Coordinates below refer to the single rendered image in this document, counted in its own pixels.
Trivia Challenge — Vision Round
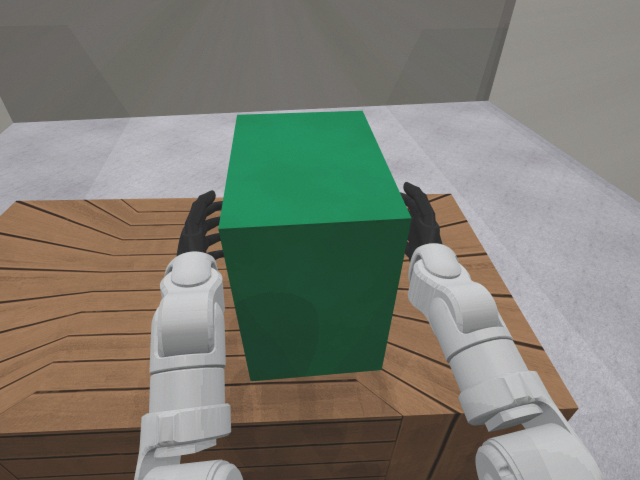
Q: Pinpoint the pedestal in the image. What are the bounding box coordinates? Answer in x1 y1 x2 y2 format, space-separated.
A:
0 194 579 480

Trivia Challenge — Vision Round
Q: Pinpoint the robot left upper arm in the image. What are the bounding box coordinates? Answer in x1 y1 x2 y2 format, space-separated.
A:
143 460 243 480

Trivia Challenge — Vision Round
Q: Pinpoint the robot right hand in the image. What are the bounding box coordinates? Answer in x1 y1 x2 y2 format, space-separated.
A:
400 182 443 261

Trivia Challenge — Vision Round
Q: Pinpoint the robot right upper arm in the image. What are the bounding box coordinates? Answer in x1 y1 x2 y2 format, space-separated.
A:
475 423 602 480

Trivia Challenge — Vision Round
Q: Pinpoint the carton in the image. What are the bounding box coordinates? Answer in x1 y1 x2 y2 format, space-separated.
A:
218 111 412 381

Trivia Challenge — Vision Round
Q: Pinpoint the robot left forearm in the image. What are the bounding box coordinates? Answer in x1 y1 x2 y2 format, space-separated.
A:
134 251 231 480

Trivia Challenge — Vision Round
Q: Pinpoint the robot left hand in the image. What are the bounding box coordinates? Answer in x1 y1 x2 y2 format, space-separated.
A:
177 190 224 260

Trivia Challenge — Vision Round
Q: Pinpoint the robot right forearm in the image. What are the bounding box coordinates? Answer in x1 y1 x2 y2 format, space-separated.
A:
408 243 604 480

